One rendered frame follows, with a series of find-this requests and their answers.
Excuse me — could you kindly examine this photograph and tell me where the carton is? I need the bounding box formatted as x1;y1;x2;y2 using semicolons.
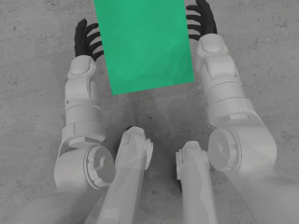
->
93;0;194;95

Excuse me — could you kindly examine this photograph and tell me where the robot right shin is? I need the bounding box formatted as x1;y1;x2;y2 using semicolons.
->
180;141;210;184

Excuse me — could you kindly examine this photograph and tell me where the robot right upper arm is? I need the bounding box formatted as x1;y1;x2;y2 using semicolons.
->
206;125;299;224

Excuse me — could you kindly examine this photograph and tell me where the left robot forearm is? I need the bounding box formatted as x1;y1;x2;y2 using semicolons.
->
56;55;106;162

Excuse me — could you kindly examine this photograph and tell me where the right robot hand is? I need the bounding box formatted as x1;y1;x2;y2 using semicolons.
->
186;0;218;41

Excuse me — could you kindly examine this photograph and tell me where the left robot hand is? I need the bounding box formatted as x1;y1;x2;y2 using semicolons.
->
74;19;105;61

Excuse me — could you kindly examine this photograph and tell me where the robot left upper arm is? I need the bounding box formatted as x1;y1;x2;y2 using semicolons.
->
4;145;117;224

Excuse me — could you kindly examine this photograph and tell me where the right robot forearm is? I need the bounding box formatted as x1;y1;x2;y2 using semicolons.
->
195;34;278;154

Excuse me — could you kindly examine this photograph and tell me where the left robot thigh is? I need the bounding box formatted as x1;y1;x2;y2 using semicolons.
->
95;133;153;224

